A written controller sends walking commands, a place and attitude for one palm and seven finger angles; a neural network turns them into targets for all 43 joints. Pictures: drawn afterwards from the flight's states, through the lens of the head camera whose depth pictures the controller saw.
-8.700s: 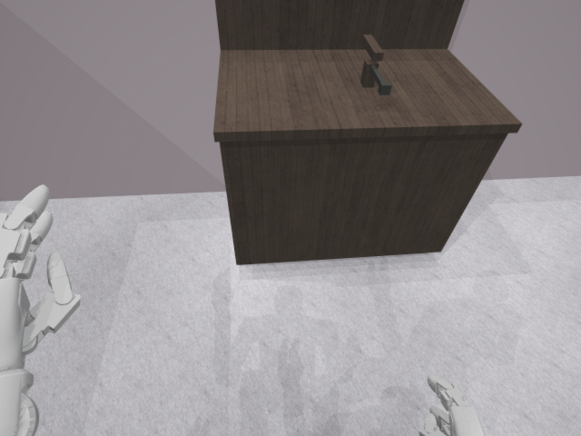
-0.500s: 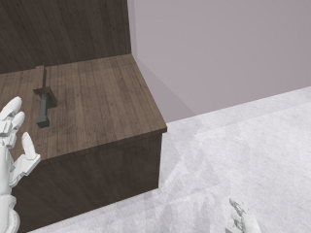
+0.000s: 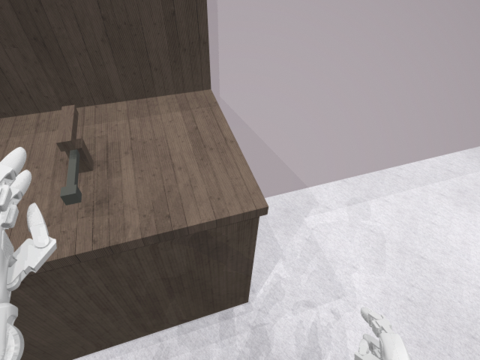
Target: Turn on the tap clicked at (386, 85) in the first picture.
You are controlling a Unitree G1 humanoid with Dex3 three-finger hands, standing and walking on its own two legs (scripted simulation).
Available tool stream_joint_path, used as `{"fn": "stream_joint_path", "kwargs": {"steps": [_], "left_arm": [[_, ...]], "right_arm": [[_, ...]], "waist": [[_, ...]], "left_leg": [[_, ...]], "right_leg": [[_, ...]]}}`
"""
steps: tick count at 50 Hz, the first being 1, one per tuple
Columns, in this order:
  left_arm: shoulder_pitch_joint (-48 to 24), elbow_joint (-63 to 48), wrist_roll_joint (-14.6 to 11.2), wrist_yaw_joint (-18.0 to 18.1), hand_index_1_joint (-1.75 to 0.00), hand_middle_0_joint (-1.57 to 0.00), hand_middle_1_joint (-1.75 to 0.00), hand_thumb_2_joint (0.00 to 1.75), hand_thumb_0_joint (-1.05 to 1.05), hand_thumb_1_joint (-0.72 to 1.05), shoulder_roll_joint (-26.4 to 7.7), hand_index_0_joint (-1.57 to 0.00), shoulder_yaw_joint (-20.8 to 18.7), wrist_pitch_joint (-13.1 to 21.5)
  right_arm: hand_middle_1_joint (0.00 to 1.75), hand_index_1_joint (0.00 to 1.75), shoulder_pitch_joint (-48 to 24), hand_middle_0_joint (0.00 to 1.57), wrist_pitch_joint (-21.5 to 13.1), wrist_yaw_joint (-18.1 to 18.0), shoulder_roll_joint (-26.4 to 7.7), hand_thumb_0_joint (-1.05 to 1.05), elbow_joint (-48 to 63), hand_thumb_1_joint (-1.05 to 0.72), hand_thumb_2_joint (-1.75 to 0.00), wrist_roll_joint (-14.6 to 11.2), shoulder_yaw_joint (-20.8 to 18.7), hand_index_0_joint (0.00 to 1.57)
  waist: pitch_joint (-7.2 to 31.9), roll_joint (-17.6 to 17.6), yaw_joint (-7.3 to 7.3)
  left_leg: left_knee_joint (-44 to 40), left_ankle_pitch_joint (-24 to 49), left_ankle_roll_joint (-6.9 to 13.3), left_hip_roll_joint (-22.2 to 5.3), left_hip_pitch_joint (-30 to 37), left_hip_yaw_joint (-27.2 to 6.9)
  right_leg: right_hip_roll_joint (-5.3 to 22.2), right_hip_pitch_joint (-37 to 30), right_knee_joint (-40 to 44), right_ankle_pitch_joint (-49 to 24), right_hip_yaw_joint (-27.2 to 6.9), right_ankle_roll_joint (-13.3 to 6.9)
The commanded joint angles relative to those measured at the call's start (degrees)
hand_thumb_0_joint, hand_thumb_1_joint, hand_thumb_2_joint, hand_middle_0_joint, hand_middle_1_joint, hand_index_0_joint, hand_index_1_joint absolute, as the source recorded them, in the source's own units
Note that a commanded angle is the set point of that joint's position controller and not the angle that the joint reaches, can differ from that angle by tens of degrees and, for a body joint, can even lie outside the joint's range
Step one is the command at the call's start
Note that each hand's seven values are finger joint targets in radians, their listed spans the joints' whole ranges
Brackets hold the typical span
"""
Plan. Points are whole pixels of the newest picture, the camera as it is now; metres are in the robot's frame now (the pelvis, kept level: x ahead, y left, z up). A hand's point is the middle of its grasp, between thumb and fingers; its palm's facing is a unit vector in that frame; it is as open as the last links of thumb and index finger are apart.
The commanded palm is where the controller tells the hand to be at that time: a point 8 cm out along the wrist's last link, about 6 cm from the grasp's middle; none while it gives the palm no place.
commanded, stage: shuffle to correct the standing spot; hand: left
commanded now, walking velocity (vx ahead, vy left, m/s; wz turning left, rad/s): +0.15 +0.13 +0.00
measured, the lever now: (71, 194) +0.40 +0.36 +0.02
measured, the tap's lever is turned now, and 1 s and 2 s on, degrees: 0 0 0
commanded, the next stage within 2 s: come to a stop and stand still in 0.20 s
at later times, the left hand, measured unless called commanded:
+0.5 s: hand (35, 198) +0.27 +0.28 +0.18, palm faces +0.40 -0.84 -0.37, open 7.4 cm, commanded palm +0.21 +0.32 +0.18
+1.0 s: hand (35, 186) +0.29 +0.29 +0.18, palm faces +0.36 -0.83 -0.42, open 7.4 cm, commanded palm +0.23 +0.33 +0.18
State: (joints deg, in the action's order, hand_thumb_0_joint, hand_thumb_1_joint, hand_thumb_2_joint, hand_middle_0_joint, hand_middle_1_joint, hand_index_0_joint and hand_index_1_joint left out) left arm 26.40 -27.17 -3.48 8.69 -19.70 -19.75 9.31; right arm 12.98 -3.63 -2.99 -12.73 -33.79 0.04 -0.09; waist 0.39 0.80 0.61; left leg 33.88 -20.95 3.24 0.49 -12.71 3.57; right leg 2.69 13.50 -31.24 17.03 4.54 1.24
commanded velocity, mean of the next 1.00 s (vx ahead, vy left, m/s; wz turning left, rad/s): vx -0.01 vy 0.00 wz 0.00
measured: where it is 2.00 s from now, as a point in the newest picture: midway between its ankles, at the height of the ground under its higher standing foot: outside the picture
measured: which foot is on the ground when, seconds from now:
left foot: down 0.00-0.18, up 0.20-0.28, down 0.30-1.00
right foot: down 0.00-0.30, up 0.32-0.50, down 0.52-1.00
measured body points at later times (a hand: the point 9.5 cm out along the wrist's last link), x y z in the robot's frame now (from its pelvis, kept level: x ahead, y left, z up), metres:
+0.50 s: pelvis +0.04 +0.04 +0.00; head +0.06 +0.05 +0.45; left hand +0.24 +0.33 +0.20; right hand +0.22 -0.16 -0.08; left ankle +0.07 +0.13 -0.73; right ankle +0.06 -0.05 -0.72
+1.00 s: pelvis +0.07 +0.05 +0.01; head +0.09 +0.07 +0.46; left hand +0.26 +0.34 +0.21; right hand +0.27 -0.18 -0.05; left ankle +0.07 +0.13 -0.73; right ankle +0.08 -0.04 -0.73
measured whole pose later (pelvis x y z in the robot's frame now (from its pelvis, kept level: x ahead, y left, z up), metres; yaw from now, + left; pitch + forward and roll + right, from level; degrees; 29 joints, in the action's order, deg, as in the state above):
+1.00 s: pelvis +0.07 +0.05 +0.01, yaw +0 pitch +0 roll -2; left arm 25.3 -31.0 -1.8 7.0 -23.5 -19.7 6.6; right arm 9.4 -4.6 -4.2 -11.7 -30.7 -0.2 -0.1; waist -1.6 -0.1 -1.3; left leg 24.9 -13.2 2.7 1.0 -12.1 1.8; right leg -2.9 10.3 -19.5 9.6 3.7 -1.8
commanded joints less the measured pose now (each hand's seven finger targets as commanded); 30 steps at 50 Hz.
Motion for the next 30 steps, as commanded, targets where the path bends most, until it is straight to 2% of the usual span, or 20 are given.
{"fn": "stream_joint_path", "kwargs": {"steps": [1, 4, 6, 7, 8, 9, 11, 12, 13, 14, 15, 16, 18, 19, 21, 24, 26, 27, 28, 30], "left_arm": [[-4.5, -16.6, -0.1, 0.6, -0.30, -0.20, -0.30, 0.90, 0.00, 0.90, -10.2, -0.20, -6.8, 4.7], [-2.5, -15.5, 0.1, 0.6, -0.30, -0.20, -0.30, 0.90, 0.00, 0.90, -10.1, -0.20, -7.2, 4.9], [-0.1, -14.1, 0.1, 0.9, -0.30, -0.20, -0.30, 0.90, 0.00, 0.90, -10.8, -0.20, -8.2, 4.9], [-0.1, -14.3, -0.1, 1.0, -0.30, -0.20, -0.30, 0.90, 0.00, 0.90, -10.9, -0.20, -8.0, 5.3], [0.0, -13.6, -0.2, 1.2, -0.30, -0.20, -0.30, 0.90, 0.00, 0.90, -11.6, -0.20, -9.0, 6.3], [-1.1, -14.7, -0.4, 1.3, -0.30, -0.20, -0.30, 0.90, 0.00, 0.90, -12.1, -0.20, -9.5, 7.4], [-3.6, -16.6, 0.6, 1.0, -0.30, -0.20, -0.30, 0.90, 0.00, 0.90, -10.6, -0.20, -8.1, 7.0], [-6.6, -18.1, 0.5, 1.0, -0.30, -0.20, -0.30, 0.90, 0.00, 0.90, -10.4, -0.20, -7.8, 6.5], [-6.5, -17.5, 0.3, 0.7, -0.30, -0.20, -0.30, 0.90, 0.00, 0.90, -10.6, -0.20, -7.8, 6.1], [-6.9, -18.7, -0.1, 0.4, -0.30, -0.20, -0.30, 0.90, 0.00, 0.90, -10.0, -0.20, -7.1, 5.6], [-8.7, -21.5, 0.0, 0.5, -0.30, -0.20, -0.30, 0.90, 0.00, 0.90, -10.2, -0.20, -7.0, 5.8], [-5.6, -14.4, 0.1, 0.3, -0.30, -0.20, -0.30, 0.90, 0.00, 0.90, -11.0, -0.20, -8.0, 5.3], [-10.2, -16.8, 0.4, 0.1, -0.30, -0.20, -0.30, 0.90, 0.00, 0.90, -11.2, -0.20, -7.4, 5.1], [-9.8, -17.2, 0.6, 0.2, -0.30, -0.20, -0.30, 0.90, 0.00, 0.90, -11.4, -0.20, -7.4, 5.2], [-7.3, -19.4, 0.6, 0.2, -0.30, -0.20, -0.30, 0.90, 0.00, 0.90, -11.4, -0.20, -8.0, 5.3], [-0.6, -16.1, 0.7, 0.2, -0.30, -0.20, -0.30, 0.90, 0.00, 0.90, -9.5, -0.20, -7.5, 3.8], [0.2, -13.1, 0.7, 0.3, -0.30, -0.20, -0.30, 0.90, 0.00, 0.90, -10.3, -0.20, -8.8, 3.6], [-0.9, -12.0, 0.7, 0.3, -0.30, -0.20, -0.30, 0.90, 0.00, 0.90, -10.6, -0.20, -9.1, 3.3], [1.1, -9.3, 0.0, 0.0, -0.30, -0.20, -0.30, 0.90, 0.00, 0.90, -8.1, -0.20, -7.5, 2.5], [0.6, -9.2, -0.5, 0.0, -0.30, -0.20, -0.30, 0.90, 0.00, 0.90, -8.7, -0.20, -7.6, 1.6]], "right_arm": [[0.30, 0.30, -7.0, 0.20, -3.7, -0.3, -6.8, 0.00, 10.1, -0.90, -0.90, -0.1, -2.6, 0.20], [0.30, 0.30, -6.4, 0.20, -3.9, 0.6, -6.8, 0.00, 9.9, -0.90, -0.90, 0.0, -2.8, 0.20], [0.30, 0.30, -6.8, 0.20, -3.3, 1.0, -6.5, 0.00, 9.9, -0.90, -0.90, -0.6, -3.1, 0.20], [0.30, 0.30, -6.9, 0.20, -3.2, 1.4, -6.7, 0.00, 9.9, -0.90, -0.90, -1.0, -3.8, 0.20], [0.30, 0.30, -8.0, 0.20, -3.1, 1.9, -6.6, 0.00, 9.6, -0.90, -0.90, -1.1, -4.1, 0.20], [0.30, 0.30, -8.0, 0.20, -2.7, 2.3, -6.5, 0.00, 8.8, -0.90, -0.90, -1.1, -3.7, 0.20], [0.30, 0.30, -8.5, 0.20, -1.9, 2.6, -5.5, 0.00, 8.4, -0.90, -0.90, -0.9, -2.6, 0.20], [0.30, 0.30, -6.6, 0.20, -1.6, 2.5, -5.0, 0.00, 7.6, -0.90, -0.90, -1.0, -2.3, 0.20], [0.30, 0.30, -6.7, 0.20, -1.7, 1.8, -4.5, 0.00, 7.3, -0.90, -0.90, -1.2, -2.3, 0.20], [0.30, 0.30, -7.3, 0.20, -2.1, 1.3, -6.0, 0.00, 8.1, -0.90, -0.90, -1.4, -3.2, 0.20], [0.30, 0.30, -7.2, 0.20, -2.7, 1.0, -7.3, 0.00, 9.5, -0.90, -0.90, -1.3, -4.2, 0.20], [0.30, 0.30, -7.1, 0.20, -3.3, 1.1, -6.7, 0.00, 9.3, -0.90, -0.90, -1.1, -3.8, 0.20], [0.30, 0.30, -9.0, 0.20, -4.3, 1.1, -4.9, 0.00, 8.9, -0.90, -0.90, -0.3, -2.3, 0.20], [0.30, 0.30, -9.2, 0.20, -5.0, 1.0, -4.5, 0.00, 8.2, -0.90, -0.90, -0.3, -1.9, 0.20], [0.30, 0.30, -9.3, 0.20, -6.1, 0.9, -4.4, 0.00, 7.4, -0.90, -0.90, -0.1, -1.3, 0.20], [0.30, 0.30, -8.1, 0.20, -6.2, 1.0, -4.6, 0.00, 7.8, -0.90, -0.90, -0.2, -0.6, 0.20], [0.30, 0.30, -8.3, 0.20, -5.5, 0.6, -4.4, 0.00, 7.9, -0.90, -0.90, 0.1, -0.4, 0.20], [0.30, 0.30, -7.9, 0.20, -5.5, 0.4, -4.4, 0.00, 7.9, -0.90, -0.90, 0.2, -0.5, 0.20], [0.30, 0.30, -6.0, 0.20, -5.3, 0.4, -4.8, 0.00, 7.5, -0.90, -0.90, -0.3, -1.6, 0.20], [0.30, 0.30, -7.3, 0.20, -4.4, 0.2, -5.0, 0.00, 7.5, -0.90, -0.90, -0.4, -1.7, 0.20]], "waist": [[4.7, 7.9, 0.01], [5.8, 6.0, -0.36], [9.3, -3.7, -1.61], [10.2, -12.3, -2.31], [7.7, -15.1, -3.37], [4.3, -11.1, -3.67], [1.5, -6.8, -1.45], [2.8, -3.6, 1.19], [3.4, 2.1, 1.89], [3.7, 11.5, 1.90], [4.2, 20.7, 1.92], [1.9, 16.5, 0.92], [-2.3, 8.9, 0.61], [-1.5, 5.7, -0.09], [3.5, 6.9, -1.05], [6.2, 7.7, -1.53], [7.5, 2.7, -0.90], [6.5, 0.7, -0.84], [6.2, -5.7, -0.66], [4.3, -6.8, -0.32]], "left_leg": [[-7.4, 26.7, 0.6, -6.5, 1.6, -10.0], [-2.7, 34.5, -0.3, -6.3, 1.0, -7.4], [11.2, 35.0, -1.9, -2.8, -9.5, -2.4], [20.4, 24.9, -2.8, 0.5, -18.4, 0.2], [27.6, -1.6, -2.9, 1.0, -27.2, -2.1], [28.3, -13.3, -2.0, -3.8, -29.5, -10.3], [15.9, -13.0, -0.9, -6.9, -20.9, -11.6], [4.8, -4.1, -1.7, -4.5, -9.1, -6.3], [-1.6, 6.0, -2.6, 0.4, 2.4, -0.5], [-7.1, 8.5, -0.3, -3.1, 8.9, -9.2], [-14.3, 10.9, 4.1, -12.1, 10.9, -23.0], [-20.2, -0.1, 6.7, -15.0, 1.7, -29.2], [-21.1, 0.9, 9.3, -16.0, -2.4, -29.6], [-19.6, 7.2, 8.7, -15.1, -0.8, -26.3], [-16.6, 20.3, 6.0, -13.1, 2.4, -18.9], [-12.7, 18.8, 1.0, -9.9, -1.9, -11.2], [-10.0, 12.0, -1.7, -6.8, -8.2, -8.6], [-10.5, 6.3, -2.7, -4.8, -9.2, -7.5], [-7.2, 5.0, -3.0, -2.6, -5.8, -6.6], [-5.9, 7.1, -3.2, -2.5, -1.7, -6.4]], "right_leg": [[-1.4, 0.4, -6.4, -9.4, 0.3, -2.4], [-1.3, -3.7, -1.5, -9.1, 0.9, -3.5], [4.1, -17.2, -0.4, -26.5, -6.4, -7.3], [10.4, -23.8, 0.6, -34.0, -15.3, -11.5], [17.2, -26.9, 2.9, -38.4, -22.7, -15.2], [21.9, -22.5, 4.6, -33.3, -24.4, -14.5], [19.5, -12.1, 2.5, -26.7, -19.5, -11.6], [14.7, -4.0, -0.5, -21.1, -11.7, -8.7], [7.1, 2.7, -5.7, -13.8, -3.5, -5.3], [0.6, 10.4, -16.6, -4.7, 0.1, -2.7], [-4.0, 17.3, -29.5, 15.0, 0.6, -0.3], [-3.6, 16.3, -35.6, 16.9, -3.8, -1.1], [-0.1, 17.8, -35.1, 11.6, -5.8, -1.0], [0.2, 16.7, -30.3, 10.7, -5.4, -1.0], [-0.5, 9.4, -15.8, 8.7, -4.2, -1.1], [-2.8, -6.8, 6.8, -3.7, -2.2, -1.3], [-0.4, -16.3, 12.2, -13.7, -7.3, -2.5], [1.3, -15.3, 12.1, -14.3, -10.7, -3.5], [3.4, -10.1, 14.5, -10.1, -15.1, -5.0], [5.5, -4.2, 17.2, -9.8, -16.8, -6.6]]}}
